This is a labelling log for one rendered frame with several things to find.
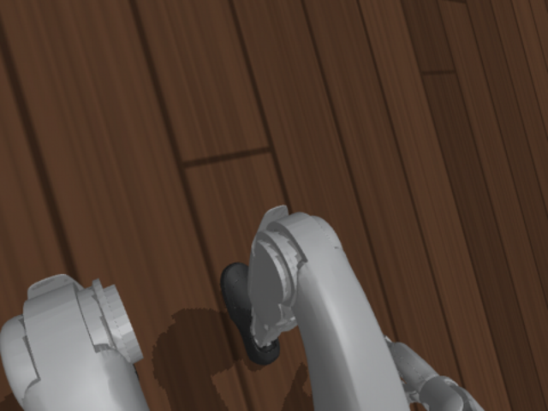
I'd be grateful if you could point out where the right robot foot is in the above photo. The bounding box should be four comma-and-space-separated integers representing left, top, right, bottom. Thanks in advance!
220, 262, 280, 366

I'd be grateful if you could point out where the right robot hand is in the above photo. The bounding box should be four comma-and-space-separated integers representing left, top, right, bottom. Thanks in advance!
383, 334, 439, 405

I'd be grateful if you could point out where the right robot arm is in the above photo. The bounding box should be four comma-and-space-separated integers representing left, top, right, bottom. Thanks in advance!
419, 376, 485, 411

